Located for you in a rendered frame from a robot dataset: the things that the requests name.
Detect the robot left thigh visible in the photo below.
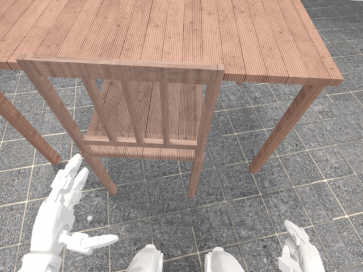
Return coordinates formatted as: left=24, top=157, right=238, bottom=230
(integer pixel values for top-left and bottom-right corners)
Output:
left=126, top=248, right=163, bottom=272

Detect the robot left hand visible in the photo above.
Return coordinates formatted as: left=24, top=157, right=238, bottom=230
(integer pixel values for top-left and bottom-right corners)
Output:
left=30, top=154, right=119, bottom=255

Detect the chair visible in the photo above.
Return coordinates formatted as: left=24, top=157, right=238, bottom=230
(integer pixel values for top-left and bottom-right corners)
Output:
left=15, top=53, right=225, bottom=198

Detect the robot right shin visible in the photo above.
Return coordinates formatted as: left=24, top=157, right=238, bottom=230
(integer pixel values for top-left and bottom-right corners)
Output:
left=212, top=247, right=224, bottom=252

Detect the left robot forearm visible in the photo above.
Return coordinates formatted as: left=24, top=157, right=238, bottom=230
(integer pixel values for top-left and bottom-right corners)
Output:
left=18, top=252, right=62, bottom=272

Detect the table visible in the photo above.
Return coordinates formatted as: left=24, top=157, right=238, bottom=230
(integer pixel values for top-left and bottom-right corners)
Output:
left=0, top=0, right=344, bottom=173

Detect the robot right hand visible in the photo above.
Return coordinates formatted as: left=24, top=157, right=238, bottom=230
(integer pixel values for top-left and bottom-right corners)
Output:
left=278, top=220, right=325, bottom=272

